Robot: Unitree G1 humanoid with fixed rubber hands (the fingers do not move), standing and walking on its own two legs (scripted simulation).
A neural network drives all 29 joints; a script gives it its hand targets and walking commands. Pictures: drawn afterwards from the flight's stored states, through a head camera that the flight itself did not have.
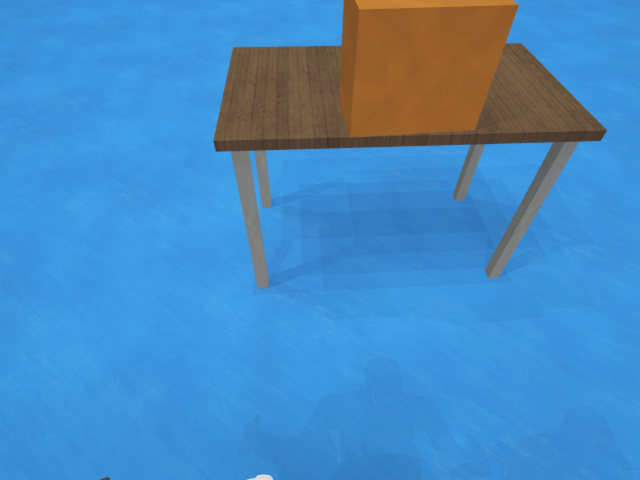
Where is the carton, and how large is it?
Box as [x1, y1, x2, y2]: [339, 0, 518, 137]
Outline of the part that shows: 344,0 339,101 350,137 470,130 475,128 518,5 514,1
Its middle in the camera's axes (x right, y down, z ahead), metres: +0.22 -0.43 +0.91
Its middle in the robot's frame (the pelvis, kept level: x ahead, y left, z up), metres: +1.00 -0.18 +0.07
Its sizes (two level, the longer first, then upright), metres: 0.320 0.180 0.282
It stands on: a table, 0.67 m high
